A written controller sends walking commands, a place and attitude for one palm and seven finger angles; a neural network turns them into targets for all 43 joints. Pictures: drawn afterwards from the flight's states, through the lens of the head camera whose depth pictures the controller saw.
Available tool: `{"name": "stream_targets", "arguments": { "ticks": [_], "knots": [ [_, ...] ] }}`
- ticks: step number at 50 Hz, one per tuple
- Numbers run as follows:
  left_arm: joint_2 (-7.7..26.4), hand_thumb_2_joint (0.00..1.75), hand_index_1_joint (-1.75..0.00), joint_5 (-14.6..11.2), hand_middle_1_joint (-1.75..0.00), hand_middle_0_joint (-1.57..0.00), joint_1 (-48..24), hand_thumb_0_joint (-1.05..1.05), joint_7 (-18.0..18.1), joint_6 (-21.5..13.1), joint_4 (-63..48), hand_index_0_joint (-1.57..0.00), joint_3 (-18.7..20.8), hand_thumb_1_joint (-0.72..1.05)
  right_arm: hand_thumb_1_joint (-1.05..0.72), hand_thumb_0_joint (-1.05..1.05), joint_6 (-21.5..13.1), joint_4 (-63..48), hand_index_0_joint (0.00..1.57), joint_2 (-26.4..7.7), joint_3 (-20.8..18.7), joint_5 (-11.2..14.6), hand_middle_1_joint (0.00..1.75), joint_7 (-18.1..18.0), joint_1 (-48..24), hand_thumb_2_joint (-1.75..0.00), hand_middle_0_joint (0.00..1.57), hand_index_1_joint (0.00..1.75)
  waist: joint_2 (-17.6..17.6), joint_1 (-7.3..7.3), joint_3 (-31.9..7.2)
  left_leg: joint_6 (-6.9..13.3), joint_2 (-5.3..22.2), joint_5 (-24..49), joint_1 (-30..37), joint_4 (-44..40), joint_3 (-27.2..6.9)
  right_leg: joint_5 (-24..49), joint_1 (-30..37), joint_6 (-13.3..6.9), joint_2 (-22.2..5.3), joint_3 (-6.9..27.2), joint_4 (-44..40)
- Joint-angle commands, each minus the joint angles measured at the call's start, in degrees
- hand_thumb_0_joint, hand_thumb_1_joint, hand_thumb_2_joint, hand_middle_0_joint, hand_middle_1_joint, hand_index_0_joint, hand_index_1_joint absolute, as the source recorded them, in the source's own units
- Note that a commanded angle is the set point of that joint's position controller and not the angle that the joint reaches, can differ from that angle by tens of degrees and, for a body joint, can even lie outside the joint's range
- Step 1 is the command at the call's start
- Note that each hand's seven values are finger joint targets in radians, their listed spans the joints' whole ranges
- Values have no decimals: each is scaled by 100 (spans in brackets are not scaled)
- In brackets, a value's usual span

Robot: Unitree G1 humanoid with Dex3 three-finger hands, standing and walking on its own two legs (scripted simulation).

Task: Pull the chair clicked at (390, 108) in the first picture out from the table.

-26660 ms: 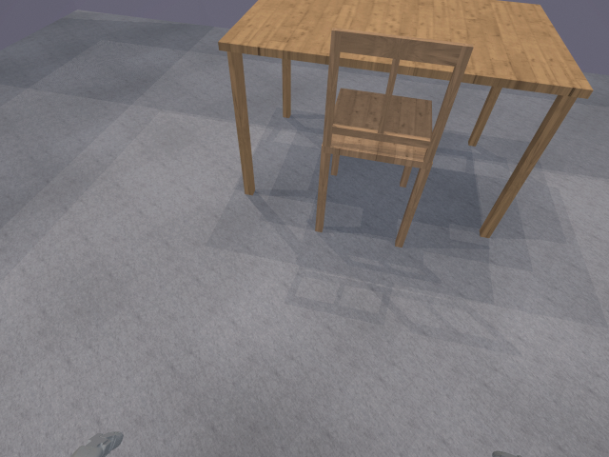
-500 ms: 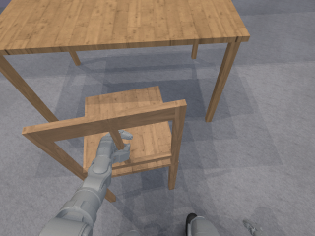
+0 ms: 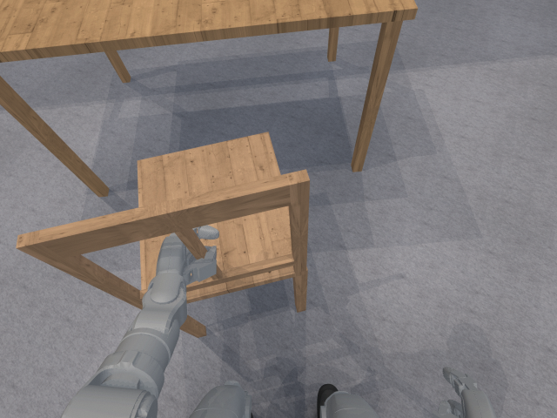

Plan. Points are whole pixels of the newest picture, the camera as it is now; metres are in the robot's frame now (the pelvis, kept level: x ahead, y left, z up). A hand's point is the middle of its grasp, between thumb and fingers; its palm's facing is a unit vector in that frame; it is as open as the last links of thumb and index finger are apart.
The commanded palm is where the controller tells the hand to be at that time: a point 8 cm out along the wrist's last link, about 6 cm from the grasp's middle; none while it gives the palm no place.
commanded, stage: step backward, pulling the chair out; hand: left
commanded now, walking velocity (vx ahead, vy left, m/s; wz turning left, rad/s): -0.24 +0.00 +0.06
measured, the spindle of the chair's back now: (202, 255) +0.37 +0.13 -0.11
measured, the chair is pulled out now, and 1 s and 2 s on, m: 0.44 0.57 0.57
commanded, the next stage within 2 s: stop walking, hand still on the chair in 0.16 s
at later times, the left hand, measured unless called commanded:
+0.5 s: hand (194, 335) +0.23 +0.13 -0.08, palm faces -0.08 -0.98 -0.18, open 5.2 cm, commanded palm +0.22 +0.18 -0.06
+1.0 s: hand (190, 347) +0.22 +0.13 -0.08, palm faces -0.17 -0.97 -0.17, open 5.2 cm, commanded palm +0.21 +0.19 -0.06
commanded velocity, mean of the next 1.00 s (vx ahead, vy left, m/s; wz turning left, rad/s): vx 0.00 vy -0.05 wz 0.00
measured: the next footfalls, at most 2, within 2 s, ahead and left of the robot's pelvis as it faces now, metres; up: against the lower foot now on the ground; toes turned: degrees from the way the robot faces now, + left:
left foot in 0.16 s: -0.05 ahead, +0.21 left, +0.00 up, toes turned +3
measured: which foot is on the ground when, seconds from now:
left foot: up 0.00-0.14, down 0.16-1.00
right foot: down 0.00-1.00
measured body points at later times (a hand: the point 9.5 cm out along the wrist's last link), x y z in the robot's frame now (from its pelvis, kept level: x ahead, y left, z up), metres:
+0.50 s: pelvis -0.08 +0.03 -0.01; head -0.02 +0.00 +0.43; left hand +0.23 +0.18 -0.06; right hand +0.02 -0.18 -0.16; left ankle -0.09 +0.21 -0.74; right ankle -0.03 -0.07 -0.75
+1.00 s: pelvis -0.06 +0.06 -0.01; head -0.04 +0.04 +0.44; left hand +0.22 +0.19 -0.06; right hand +0.06 -0.18 -0.13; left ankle -0.09 +0.21 -0.74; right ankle -0.03 -0.07 -0.74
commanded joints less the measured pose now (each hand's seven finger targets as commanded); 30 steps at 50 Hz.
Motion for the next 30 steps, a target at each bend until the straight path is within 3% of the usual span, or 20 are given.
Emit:
{"name": "stream_targets", "arguments": {
  "ticks": [1,3,6,7,8,9,10,11,13,14,15,17,18,19,20,21,23,25,27,30],
  "knots": [
    [879,90,-145,150,-145,-50,-831,0,59,18,-1086,-50,-216,90,-90,0,-116,-675,20,-393,-122,13,30,-126,186,-90,20,30,-1032,441,-3028,29,232,-1,83,-735,-63,5438,2716,-749,-1868,927,66],
    [718,90,-145,146,-145,-50,-769,0,51,122,-1064,-50,-370,90,-90,0,-43,-698,20,-423,-113,7,30,-188,328,-90,20,30,-1047,385,-3037,29,297,539,469,-1623,134,4959,2581,-625,-1657,723,118],
    [393,90,-145,82,-145,-50,-1043,0,-4,154,-1343,-50,-807,90,-90,0,90,-765,20,-461,-153,2,30,-265,411,-90,20,30,-802,252,-3101,114,694,2847,1637,-3204,446,3857,2060,-124,-1040,231,626],
    [363,90,-145,32,-145,-50,-1120,0,-33,163,-1428,-50,-890,90,-90,0,117,-837,20,-618,-235,24,30,-272,345,-90,20,30,-268,319,-2956,321,1204,4302,2130,-3149,101,2922,1448,123,-558,25,794],
    [83,90,-145,38,-145,-50,-1182,0,-84,137,-1522,-50,-1046,90,-90,0,167,-927,20,-659,-286,-23,30,-199,435,-90,20,30,274,327,-2902,566,1547,5136,2426,-2791,-116,1866,839,246,-193,-50,917],
    [-100,90,-145,75,-145,-50,-1256,0,-156,96,-1417,-50,-1160,90,-90,0,172,-854,20,-628,-315,-3,30,-67,594,-90,20,30,374,319,-2931,663,1673,5542,2715,-2605,41,741,529,236,-24,-58,1020],
    [-179,90,-145,128,-145,-50,-1472,0,-196,30,-1610,-50,-1207,90,-90,0,127,-930,20,-552,-300,-14,30,-13,562,-90,20,30,657,253,-2772,688,1672,5712,2838,-2430,117,336,212,229,111,-143,980],
    [-194,90,-145,185,-145,-50,-1669,0,-225,-42,-1770,-50,-1217,90,-90,0,84,-945,20,-447,-252,-136,30,1,389,-90,20,30,1464,225,-2599,699,1671,5910,2724,-2415,153,280,75,199,44,-220,1164],
    [-50,90,-145,213,-145,-50,-1748,0,-223,-101,-1720,-50,-1097,90,-90,0,25,-812,20,-401,-263,-194,30,64,356,-90,20,30,1770,282,-2387,796,1887,5748,2435,-2445,9,-659,34,155,84,-122,1283],
    [185,90,-145,196,-145,-50,-1905,0,-210,-176,-2510,-50,-958,90,-90,0,-23,-960,20,-345,-249,-136,30,99,310,-90,20,30,1474,365,-2318,826,1926,5199,2130,-2407,-71,-765,330,133,76,-89,1076],
    [150,90,-145,208,-145,-50,-1577,0,-189,-157,-2322,-50,-923,90,-90,0,-64,-961,20,-353,-237,-100,30,96,288,-90,20,30,1231,398,-2215,768,1825,4635,1928,-2250,-2,-378,604,107,76,-88,675],
    [359,90,-145,208,-145,-50,-1057,0,-189,-68,-2116,-50,-815,90,-90,0,-124,-923,20,-360,-242,-16,30,83,484,-90,20,30,270,376,-2284,499,1364,3327,1682,-1953,302,1224,1314,86,-111,155,-148],
    [422,90,-145,223,-145,-50,-968,0,-193,-35,-2059,-50,-821,90,-90,0,-145,-916,20,-282,-222,-21,30,59,496,-90,20,30,-115,320,-2364,340,1080,2630,1487,-1893,486,1715,1494,-13,-388,393,-212],
    [580,90,-145,162,-145,-50,-871,0,-159,20,-1971,-50,-649,90,-90,0,-151,-920,20,-222,-214,35,30,27,507,-90,20,30,-987,292,-2637,236,802,1679,1350,-1749,609,1486,1606,-136,-662,666,-231],
    [632,90,-145,131,-145,-50,-838,0,-140,47,-1939,-50,-571,90,-90,0,-167,-913,20,-211,-196,58,30,3,412,-90,20,30,-1379,307,-2706,248,594,933,1321,-1617,554,1238,1538,-249,-827,843,-425],
    [650,90,-145,129,-145,-50,-732,0,-137,48,-1884,-50,-537,90,-90,0,-187,-898,20,-179,-155,41,30,-19,328,-90,20,30,-1366,334,-2656,299,505,542,1276,-1577,478,761,1436,-251,-869,833,-593],
    [594,90,-145,113,-145,-50,-516,0,-123,87,-1812,-50,-579,90,-90,0,-235,-782,20,-154,-69,-15,30,-45,357,-90,20,30,-735,327,-2435,381,552,812,1550,-2151,480,-447,1017,-102,-704,669,-683],
    [510,90,-145,147,-145,-50,-651,0,-110,45,-2002,-50,-642,90,-90,0,-312,-771,20,-166,-23,-58,30,-67,266,-90,20,30,-349,340,-2353,464,723,1431,1673,-2524,292,-662,961,68,-397,391,-412],
    [512,90,-145,142,-145,-50,-398,0,-113,73,-1789,-50,-675,90,-90,0,-315,-690,20,-221,-40,-49,30,-87,264,-90,20,30,20,370,-2060,517,803,1361,1620,-2706,256,-960,788,153,-255,334,-476],
    [442,90,-145,163,-145,-50,-353,0,-123,48,-1730,-50,-717,90,-90,0,-302,-737,20,-143,-27,-46,30,-76,265,-90,20,30,-313,386,-1981,477,664,1303,1441,-2552,423,-885,941,80,-400,506,-657]
  ]
}}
